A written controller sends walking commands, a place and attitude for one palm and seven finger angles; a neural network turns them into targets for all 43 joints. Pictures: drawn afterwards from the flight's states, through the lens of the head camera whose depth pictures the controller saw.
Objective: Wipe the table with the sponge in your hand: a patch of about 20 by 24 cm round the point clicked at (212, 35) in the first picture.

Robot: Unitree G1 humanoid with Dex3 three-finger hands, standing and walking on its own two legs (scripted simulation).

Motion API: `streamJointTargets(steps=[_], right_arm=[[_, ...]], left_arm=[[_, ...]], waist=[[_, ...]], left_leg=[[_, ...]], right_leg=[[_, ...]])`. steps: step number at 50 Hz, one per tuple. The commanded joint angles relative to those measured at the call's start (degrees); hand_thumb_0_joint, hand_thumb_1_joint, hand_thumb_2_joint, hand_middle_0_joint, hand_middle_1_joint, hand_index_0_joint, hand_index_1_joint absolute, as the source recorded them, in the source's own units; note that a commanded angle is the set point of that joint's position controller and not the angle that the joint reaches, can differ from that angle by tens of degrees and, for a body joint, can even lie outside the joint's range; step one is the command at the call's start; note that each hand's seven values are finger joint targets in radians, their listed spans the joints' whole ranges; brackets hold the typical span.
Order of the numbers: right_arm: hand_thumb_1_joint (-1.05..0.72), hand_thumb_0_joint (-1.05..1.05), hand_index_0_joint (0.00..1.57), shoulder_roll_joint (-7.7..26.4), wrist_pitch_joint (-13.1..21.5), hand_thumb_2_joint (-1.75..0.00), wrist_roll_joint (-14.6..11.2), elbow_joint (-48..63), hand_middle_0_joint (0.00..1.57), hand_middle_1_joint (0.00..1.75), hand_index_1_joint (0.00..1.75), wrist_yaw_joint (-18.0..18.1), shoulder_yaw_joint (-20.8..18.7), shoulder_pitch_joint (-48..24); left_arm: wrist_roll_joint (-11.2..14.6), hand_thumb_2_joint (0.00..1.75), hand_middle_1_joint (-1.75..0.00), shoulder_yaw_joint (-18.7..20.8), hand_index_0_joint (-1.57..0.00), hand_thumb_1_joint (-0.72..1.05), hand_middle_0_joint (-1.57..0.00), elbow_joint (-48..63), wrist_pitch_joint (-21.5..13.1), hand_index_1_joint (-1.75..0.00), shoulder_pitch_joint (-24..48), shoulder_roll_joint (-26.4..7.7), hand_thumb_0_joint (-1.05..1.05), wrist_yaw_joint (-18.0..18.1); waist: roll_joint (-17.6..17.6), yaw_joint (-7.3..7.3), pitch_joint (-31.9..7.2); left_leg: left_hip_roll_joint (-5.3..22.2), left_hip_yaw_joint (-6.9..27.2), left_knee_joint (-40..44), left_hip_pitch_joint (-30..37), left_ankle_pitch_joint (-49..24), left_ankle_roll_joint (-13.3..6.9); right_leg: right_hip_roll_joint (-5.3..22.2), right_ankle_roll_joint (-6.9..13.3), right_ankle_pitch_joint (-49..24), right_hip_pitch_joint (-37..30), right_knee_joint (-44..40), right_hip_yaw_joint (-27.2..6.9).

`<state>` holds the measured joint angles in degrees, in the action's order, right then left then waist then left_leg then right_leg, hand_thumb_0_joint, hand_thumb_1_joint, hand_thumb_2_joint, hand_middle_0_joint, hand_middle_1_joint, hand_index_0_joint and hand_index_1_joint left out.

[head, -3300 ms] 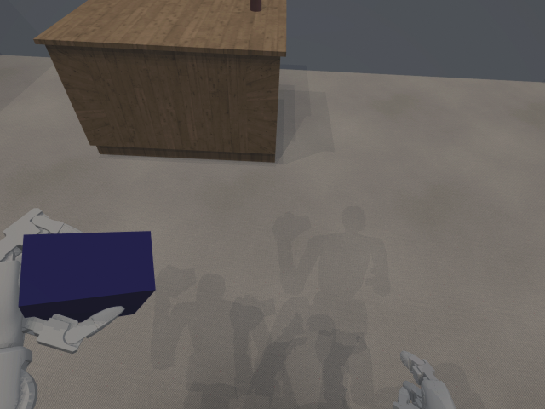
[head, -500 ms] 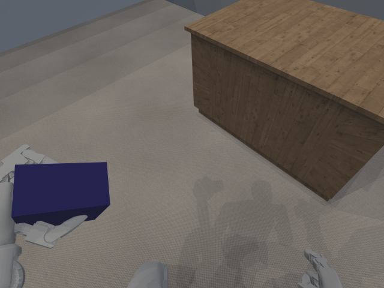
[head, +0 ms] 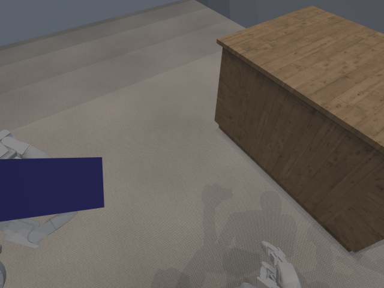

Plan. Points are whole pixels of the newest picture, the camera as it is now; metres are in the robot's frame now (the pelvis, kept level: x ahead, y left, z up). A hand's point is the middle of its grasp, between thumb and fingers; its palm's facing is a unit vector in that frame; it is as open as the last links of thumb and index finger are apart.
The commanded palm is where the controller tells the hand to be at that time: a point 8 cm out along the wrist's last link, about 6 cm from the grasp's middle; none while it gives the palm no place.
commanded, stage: walk to a spot facing it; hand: left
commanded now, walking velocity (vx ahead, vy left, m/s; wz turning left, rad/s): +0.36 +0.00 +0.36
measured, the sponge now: (63, 189) +0.22 +0.20 +0.18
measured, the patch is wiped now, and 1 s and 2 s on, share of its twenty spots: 0.00 0.00 0.00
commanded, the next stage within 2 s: turn to face it in 0.62 s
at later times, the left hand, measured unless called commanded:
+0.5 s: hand (45, 132) +0.31 +0.27 +0.19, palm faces +0.55 -0.72 -0.44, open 10.1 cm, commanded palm +0.24 +0.31 +0.18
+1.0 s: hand (81, 111) +0.39 +0.25 +0.17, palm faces +0.67 -0.66 -0.35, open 10.1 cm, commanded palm +0.32 +0.27 +0.18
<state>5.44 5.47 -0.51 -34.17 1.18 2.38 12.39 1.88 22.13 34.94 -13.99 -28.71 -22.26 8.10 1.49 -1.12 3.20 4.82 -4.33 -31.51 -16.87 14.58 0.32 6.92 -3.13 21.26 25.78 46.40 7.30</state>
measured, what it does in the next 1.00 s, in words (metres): walks ahead, turning left: right foot, then left foot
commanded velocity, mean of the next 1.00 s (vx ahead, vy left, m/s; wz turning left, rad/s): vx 0.20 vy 0.00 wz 0.13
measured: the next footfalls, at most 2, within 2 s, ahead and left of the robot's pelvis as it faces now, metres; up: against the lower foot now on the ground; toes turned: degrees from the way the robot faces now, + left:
right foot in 0.06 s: +0.10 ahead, -0.15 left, +0.00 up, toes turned -8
left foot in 0.44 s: +0.22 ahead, +0.13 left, +0.00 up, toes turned +21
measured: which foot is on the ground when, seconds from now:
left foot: down 0.00-0.06, up 0.08-0.42, down 0.44-0.86, up 0.88-1.00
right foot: up 0.00-0.04, down 0.06-0.44, up 0.46-0.82, down 0.84-1.00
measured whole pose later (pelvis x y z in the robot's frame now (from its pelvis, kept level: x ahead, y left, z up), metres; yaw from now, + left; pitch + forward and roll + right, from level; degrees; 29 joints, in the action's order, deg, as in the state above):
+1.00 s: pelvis +0.24 -0.04 +0.00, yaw +16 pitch -2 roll +2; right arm 12.9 3.7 -0.1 -37.7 3.1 0.9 7.1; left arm 0.8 17.1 21.7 -9.2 -19.7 -15.9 8.3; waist 1.6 -3.4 1.8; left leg 2.2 -2.8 -58.9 -23.4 26.3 2.7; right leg 0.8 4.5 15.9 16.7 33.9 7.3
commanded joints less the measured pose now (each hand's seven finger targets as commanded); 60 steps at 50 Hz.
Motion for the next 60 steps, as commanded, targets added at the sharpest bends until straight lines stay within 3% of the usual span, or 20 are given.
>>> streamJointTargets(steps=[1, 2, 4, 5, 7, 12, 17, 20, 21, 22, 23, 25, 30, 40, 42, 43, 44, 46, 50, 60], right_arm=[[-0.9, 0.0, 0.2, 11.45, 2.41, -0.9, -0.26, 6.46, 0.2, 0.3, 0.3, 2.51, -5.02, -4.31], [-0.9, 0.0, 0.2, 10.86, 1.99, -0.9, -0.44, 6.0, 0.2, 0.3, 0.3, 2.85, -4.97, -3.84], [-0.9, 0.0, 0.2, 9.87, 1.5, -0.9, -0.28, 7.16, 0.2, 0.3, 0.3, 3.12, -4.5, -6.77], [-0.9, 0.0, 0.2, 11.53, 1.65, -0.9, 0.28, 6.45, 0.2, 0.3, 0.3, 3.01, -4.42, -8.24], [-0.9, 0.0, 0.2, 11.43, 1.37, -0.9, 0.33, 5.23, 0.2, 0.3, 0.3, 2.93, -4.36, -7.11], [-0.9, 0.0, 0.2, 11.48, -0.2, -0.9, 0.66, 6.31, 0.2, 0.3, 0.3, 2.32, -4.53, -7.98], [-0.9, 0.0, 0.2, 10.47, -0.13, -0.9, 0.54, 10.82, 0.2, 0.3, 0.3, 2.05, -6.12, -6.61], [-0.9, 0.0, 0.2, 11.32, -0.78, -0.9, 0.25, 11.26, 0.2, 0.3, 0.3, 2.46, -7.2, -2.08], [-0.9, 0.0, 0.2, 12.11, -1.01, -0.9, 0.03, 11.73, 0.2, 0.3, 0.3, 2.44, -7.61, -2.61], [-0.9, 0.0, 0.2, 13.83, -0.6, -0.9, 0.17, 11.92, 0.2, 0.3, 0.3, 2.23, -7.92, -3.61], [-0.9, 0.0, 0.2, 13.02, 0.25, -0.9, 0.01, 11.8, 0.2, 0.3, 0.3, 1.17, -7.01, -3.15], [-0.9, 0.0, 0.2, 14.18, 0.49, -0.9, -0.87, 10.25, 0.2, 0.3, 0.3, 0.96, -8.09, -4.58], [-0.9, 0.0, 0.2, 12.13, 1.39, -0.9, -1.18, 9.08, 0.2, 0.3, 0.3, 0.12, -6.68, -4.2], [-0.9, 0.0, 0.2, 11.39, 2.36, -0.9, -0.46, 5.84, 0.2, 0.3, 0.3, 3.08, -4.24, -4.29], [-0.9, 0.0, 0.2, 10.59, 1.88, -0.9, -0.24, 5.15, 0.2, 0.3, 0.3, 3.28, -3.69, -4.0], [-0.9, 0.0, 0.2, 10.11, 1.69, -0.9, 0.16, 5.83, 0.2, 0.3, 0.3, 3.37, -3.4, -4.23], [-0.9, 0.0, 0.2, 10.55, 2.36, -0.9, 0.39, 6.24, 0.2, 0.3, 0.3, 3.51, -2.89, -7.05], [-0.9, 0.0, 0.2, 11.86, 2.45, -0.9, 0.26, 5.45, 0.2, 0.3, 0.3, 2.77, -4.06, -6.3], [-0.9, 0.0, 0.2, 10.94, 0.05, -0.9, 0.72, 6.35, 0.2, 0.3, 0.3, 2.26, -3.48, -8.37], [-0.9, 0.0, 0.2, 11.68, -2.68, -0.9, -0.26, 12.15, 0.2, 0.3, 0.3, 0.72, -4.67, -7.32]], left_arm=[[-0.24, 1.3, -1.6, 4.16, -1.2, 0.1, -1.2, 3.48, -1.33, -1.6, 5.54, -5.3, 0.0, 1.33], [-0.59, 1.3, -1.6, 4.35, -1.2, 0.1, -1.2, 1.03, -0.73, -1.6, 6.73, -6.02, 0.0, 1.39], [-0.94, 1.3, -1.6, 6.05, -1.2, 0.1, -1.2, -1.48, 1.1, -1.6, 9.78, -10.41, 0.0, 1.86], [-0.41, 1.3, -1.6, 5.53, -1.2, 0.1, -1.2, -2.3, 1.32, -1.6, 11.69, -9.95, 0.0, 1.85], [-0.78, 1.3, -1.6, 4.33, -1.2, 0.1, -1.2, -1.63, 0.14, -1.6, 12.56, -9.28, 0.0, 1.3], [-1.2, 1.3, -1.6, 3.97, -1.2, 0.1, -1.2, 7.53, -1.4, -1.6, 12.55, -9.53, 0.0, 1.8], [-0.22, 1.3, -1.6, 8.05, -1.2, 0.1, -1.2, 14.56, -1.18, -1.6, 3.85, -10.48, 0.0, 3.66], [0.55, 1.3, -1.6, 7.85, -1.2, 0.1, -1.2, 14.09, -0.9, -1.6, 0.02, -8.85, 0.0, 4.33], [0.37, 1.3, -1.6, 8.1, -1.2, 0.1, -1.2, 15.97, -1.97, -1.6, 1.5, -8.89, 0.0, 4.39], [0.68, 1.3, -1.6, 8.26, -1.2, 0.1, -1.2, 17.06, -3.15, -1.6, 1.1, -8.71, 0.0, 4.27], [-0.59, 1.3, -1.6, 10.01, -1.2, 0.1, -1.2, 15.87, -3.7, -1.6, 3.09, -12.31, 0.0, 4.22], [0.0, 1.3, -1.6, 12.23, -1.2, 0.1, -1.2, 11.1, -2.87, -1.6, 6.01, -13.91, 0.0, 1.99], [1.25, 1.3, -1.6, 8.88, -1.2, 0.1, -1.2, 15.92, -2.47, -1.6, -1.14, -8.81, 0.0, 0.86], [-0.25, 1.3, -1.6, 3.71, -1.2, 0.1, -1.2, 2.74, 0.25, -1.6, 7.89, -6.33, 0.0, 1.13], [-1.44, 1.3, -1.6, 1.62, -1.2, 0.1, -1.2, 0.31, 0.66, -1.6, 13.58, -6.45, 0.0, 1.26], [-1.98, 1.3, -1.6, 1.63, -1.2, 0.1, -1.2, 0.38, 1.06, -1.6, 15.93, -8.62, 0.0, 1.49], [-1.7, 1.3, -1.6, 1.95, -1.2, 0.1, -1.2, 0.6, 1.32, -1.6, 18.82, -9.88, 0.0, 1.56], [-1.41, 1.3, -1.6, 0.77, -1.2, 0.1, -1.2, 0.12, 1.03, -1.6, 20.7, -8.6, 0.0, 1.24], [-0.35, 1.3, -1.6, 4.6, -1.2, 0.1, -1.2, 4.66, -0.78, -1.6, 11.75, -10.15, 0.0, 1.25], [1.53, 1.3, -1.6, 8.12, -1.2, 0.1, -1.2, 8.41, -1.02, -1.6, -1.4, -9.18, 0.0, 1.7]], waist=[[6.18, 0.26, -7.72], [0.85, 0.25, -7.78], [-25.84, -1.68, -5.23], [-17.45, -1.2, -3.61], [-12.64, -0.15, -2.77], [-10.24, 0.37, -3.32], [-11.12, -1.92, -6.89], [-1.72, 2.67, -15.42], [9.19, 3.19, -17.7], [25.37, 2.42, -17.86], [18.67, 2.48, -16.5], [8.09, 1.99, -12.31], [12.11, 0.9, -11.8], [6.71, 0.25, -9.42], [-2.8, 1.38, -8.56], [-14.04, 2.08, -8.8], [-16.48, 0.76, -7.06], [-13.94, 1.27, -5.13], [-6.07, 0.76, -8.11], [-5.32, -0.6, -15.81]], left_leg=[[7.03, 4.94, 6.31, -5.72, 13.5, -6.17], [4.52, 2.93, -1.71, -7.45, 16.43, -4.84], [-4.56, -0.2, -34.58, -26.89, 21.08, -0.78], [-2.37, 5.15, -42.01, -29.83, 17.39, -0.05], [0.17, 5.66, -45.07, -27.85, 11.19, 0.89], [1.46, -0.7, -27.39, -18.33, 6.45, 1.08], [-0.74, -7.62, -9.1, -11.06, 6.64, 0.38], [-6.18, -10.8, 3.78, 7.73, -3.71, 0.08], [-1.24, -1.62, 5.15, 19.64, -9.18, -2.81], [16.4, 25.74, 7.13, 26.33, -31.53, -12.42], [21.25, 36.62, 8.14, 26.36, -37.65, -17.43], [19.31, 31.27, 9.41, 17.25, -22.39, -16.55], [10.35, 13.47, 11.85, 7.52, -15.38, -11.09], [8.59, 4.61, 5.59, 4.36, -4.16, -5.97], [4.05, 0.42, -6.74, 0.04, 3.43, -2.55], [-1.59, -1.97, -16.28, -8.88, 11.19, 0.01], [-3.78, 0.52, -24.34, -13.58, 19.45, 1.17], [-1.49, 4.43, -31.96, -12.64, 13.65, 2.31], [-1.42, 2.14, -27.78, -10.1, 10.0, 3.37], [-1.8, 1.5, -5.93, -6.27, 8.03, 3.69]], right_leg=[[-4.18, -0.76, -2.45, -17.14, -14.29, 5.33], [-1.67, 0.46, 1.32, -18.87, -19.48, 1.22], [20.92, 11.26, 6.97, -25.68, -33.79, -34.23], [24.07, 13.38, 0.42, -25.79, -34.52, -34.1], [19.84, 12.07, -5.05, -22.87, -32.11, -26.23], [15.29, 8.83, -23.27, -21.05, -28.5, -1.17], [15.89, 9.85, -35.41, -25.1, -22.28, 0.98], [11.22, 5.15, -37.68, -21.05, 1.27, 8.11], [6.5, 2.4, -21.27, -9.37, 15.31, 7.88], [-2.21, -0.63, 15.17, 6.82, 29.59, 3.89], [-3.31, 0.9, 18.98, 12.65, 35.82, -3.3], [0.85, 0.24, 12.71, 15.24, 33.23, -6.91], [0.09, -0.84, 1.24, 7.66, 16.77, -2.54], [-6.22, -0.48, -3.98, -11.33, -16.33, 3.53], [-0.15, 2.72, -11.17, -15.89, -24.82, -5.44], [9.71, 7.83, -21.54, -19.84, -27.06, -23.08], [15.35, 11.88, -30.98, -20.05, -28.24, -29.91], [13.74, 11.64, -26.63, -15.92, -29.96, -29.9], [9.18, 11.76, -38.43, -16.22, -24.96, -17.16], [7.64, 12.82, -41.55, -22.91, -21.42, -24.59]])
